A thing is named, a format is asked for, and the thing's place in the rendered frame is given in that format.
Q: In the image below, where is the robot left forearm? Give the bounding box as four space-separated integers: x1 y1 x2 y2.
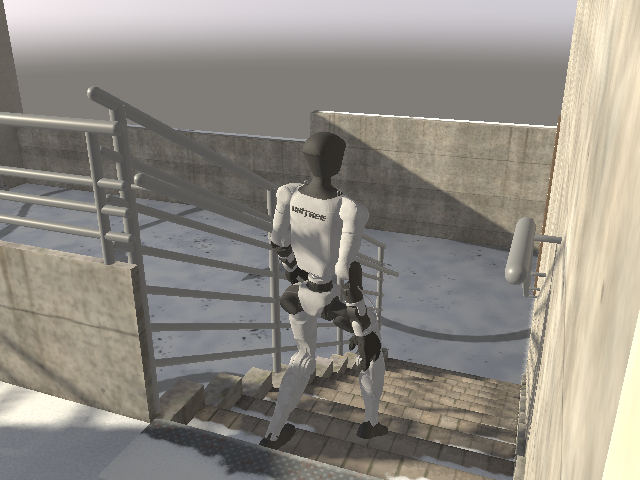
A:
271 241 298 272

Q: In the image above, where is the robot right forearm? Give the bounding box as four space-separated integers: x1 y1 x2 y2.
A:
341 261 372 337

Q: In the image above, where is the right robot foot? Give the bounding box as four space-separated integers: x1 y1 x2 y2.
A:
356 421 388 439

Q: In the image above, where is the robot left upper arm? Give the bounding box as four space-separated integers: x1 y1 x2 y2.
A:
270 183 303 247

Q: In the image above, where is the robot torso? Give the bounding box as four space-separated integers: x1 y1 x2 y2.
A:
290 180 351 321

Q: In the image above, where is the left robot hand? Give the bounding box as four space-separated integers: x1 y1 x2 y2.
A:
285 266 309 285

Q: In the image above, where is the robot right upper arm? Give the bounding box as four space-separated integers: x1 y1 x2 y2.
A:
335 197 369 280

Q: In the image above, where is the right robot hand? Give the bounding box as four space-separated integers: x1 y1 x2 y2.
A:
349 331 381 372

